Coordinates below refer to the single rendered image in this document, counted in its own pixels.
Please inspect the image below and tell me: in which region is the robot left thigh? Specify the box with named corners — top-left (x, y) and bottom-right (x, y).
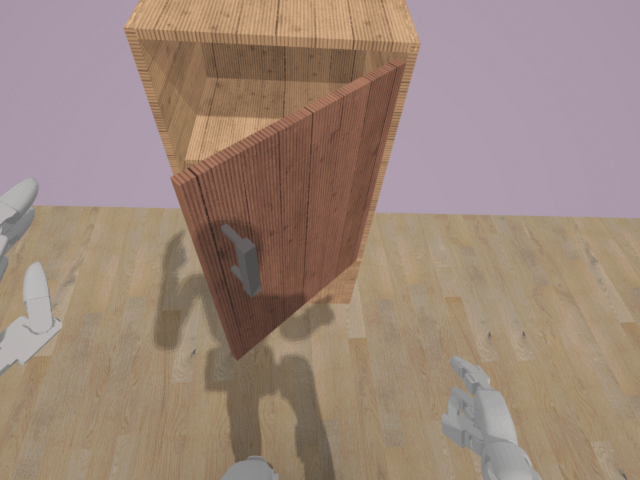
top-left (220, 460), bottom-right (279, 480)

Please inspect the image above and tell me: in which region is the right robot hand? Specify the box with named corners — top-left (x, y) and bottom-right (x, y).
top-left (442, 355), bottom-right (518, 456)

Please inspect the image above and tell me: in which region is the handle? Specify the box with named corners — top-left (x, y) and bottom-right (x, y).
top-left (221, 223), bottom-right (261, 298)

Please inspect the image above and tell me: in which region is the right robot forearm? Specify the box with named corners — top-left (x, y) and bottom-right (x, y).
top-left (481, 442), bottom-right (542, 480)

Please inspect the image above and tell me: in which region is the left robot shin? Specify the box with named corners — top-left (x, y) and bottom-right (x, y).
top-left (247, 456), bottom-right (268, 465)

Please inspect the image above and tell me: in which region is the left robot hand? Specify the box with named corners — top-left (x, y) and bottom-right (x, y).
top-left (0, 177), bottom-right (62, 376)

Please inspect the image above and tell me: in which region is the cupboard door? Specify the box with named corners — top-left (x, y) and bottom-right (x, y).
top-left (170, 58), bottom-right (406, 361)

